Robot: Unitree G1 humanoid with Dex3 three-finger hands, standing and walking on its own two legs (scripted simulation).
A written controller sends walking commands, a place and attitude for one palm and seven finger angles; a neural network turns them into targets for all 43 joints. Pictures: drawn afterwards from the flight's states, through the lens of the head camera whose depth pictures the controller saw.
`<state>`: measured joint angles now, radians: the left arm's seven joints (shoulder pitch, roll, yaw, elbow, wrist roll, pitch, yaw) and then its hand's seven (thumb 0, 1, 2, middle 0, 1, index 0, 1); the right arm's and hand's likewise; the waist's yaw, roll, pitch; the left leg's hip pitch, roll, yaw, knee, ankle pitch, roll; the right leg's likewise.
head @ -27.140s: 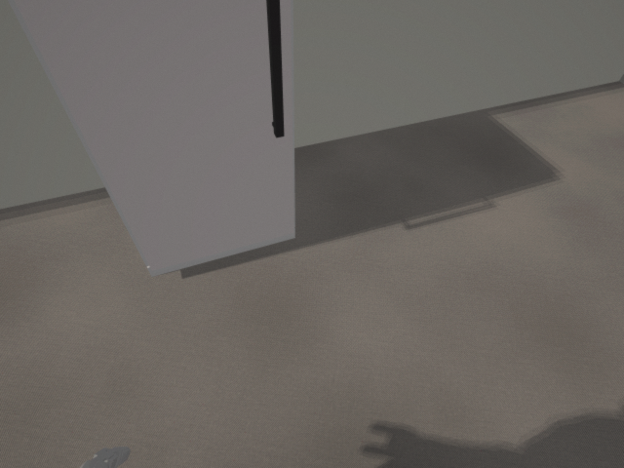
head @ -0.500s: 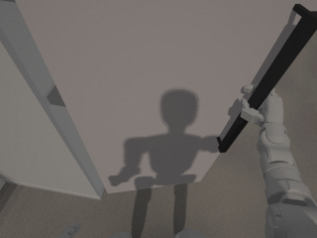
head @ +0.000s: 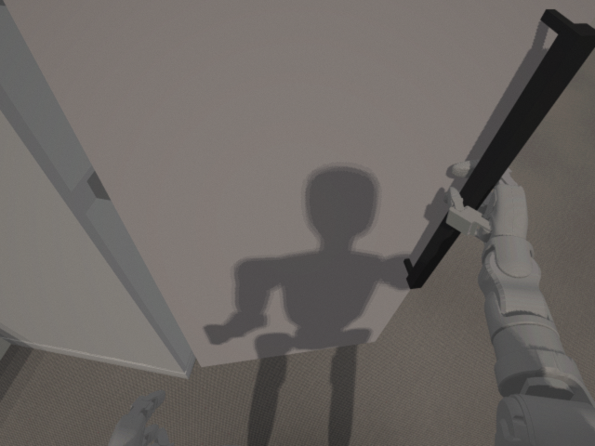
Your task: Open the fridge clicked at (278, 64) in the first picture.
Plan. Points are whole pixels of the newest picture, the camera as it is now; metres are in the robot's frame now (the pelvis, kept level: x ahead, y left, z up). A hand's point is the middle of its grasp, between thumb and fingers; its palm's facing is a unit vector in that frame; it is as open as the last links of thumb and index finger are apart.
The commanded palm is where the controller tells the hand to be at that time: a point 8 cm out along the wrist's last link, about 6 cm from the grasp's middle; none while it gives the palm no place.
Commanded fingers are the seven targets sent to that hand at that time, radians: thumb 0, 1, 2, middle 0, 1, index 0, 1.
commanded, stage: loosen the grip on the handle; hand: right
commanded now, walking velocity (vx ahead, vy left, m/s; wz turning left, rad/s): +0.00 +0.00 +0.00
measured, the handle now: (460, 193) +0.46 -0.21 +0.09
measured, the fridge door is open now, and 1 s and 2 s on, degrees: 71 70 70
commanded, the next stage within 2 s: slip the hand off the handle in 0.68 s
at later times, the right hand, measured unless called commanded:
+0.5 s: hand (463, 211) +0.42 -0.20 +0.09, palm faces +0.19 +0.97 -0.18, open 12.2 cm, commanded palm +0.38 -0.25 +0.10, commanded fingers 0.00 0.55 -0.20 0.30 1.22 0.30 1.22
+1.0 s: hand (493, 209) +0.43 -0.25 +0.09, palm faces +0.23 +0.96 -0.17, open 14.4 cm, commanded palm +0.39 -0.29 +0.10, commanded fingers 0.00 0.55 -0.20 0.25 1.15 0.25 1.15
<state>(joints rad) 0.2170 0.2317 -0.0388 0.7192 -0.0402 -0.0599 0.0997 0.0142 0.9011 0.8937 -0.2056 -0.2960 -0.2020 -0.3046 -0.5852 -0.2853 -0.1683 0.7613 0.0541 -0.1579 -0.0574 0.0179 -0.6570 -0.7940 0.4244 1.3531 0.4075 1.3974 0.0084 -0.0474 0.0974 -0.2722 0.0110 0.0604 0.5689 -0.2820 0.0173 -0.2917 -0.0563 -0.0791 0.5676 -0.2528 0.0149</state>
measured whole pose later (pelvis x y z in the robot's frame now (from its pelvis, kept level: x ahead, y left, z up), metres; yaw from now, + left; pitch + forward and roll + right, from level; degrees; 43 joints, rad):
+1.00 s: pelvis +0.01 -0.02 -0.01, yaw +0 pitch +7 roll +0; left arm 0.30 0.26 -0.01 0.67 -0.03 -0.08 0.04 0.01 0.90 0.89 -0.20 -0.30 -0.20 -0.30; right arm -0.58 -0.39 -0.31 0.85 0.03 -0.21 0.03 -0.01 0.55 -0.20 0.26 1.15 0.30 1.18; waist 0.05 0.00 -0.06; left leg -0.46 0.03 0.05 0.65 -0.31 -0.01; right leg -0.49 -0.04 -0.09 0.66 -0.30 -0.02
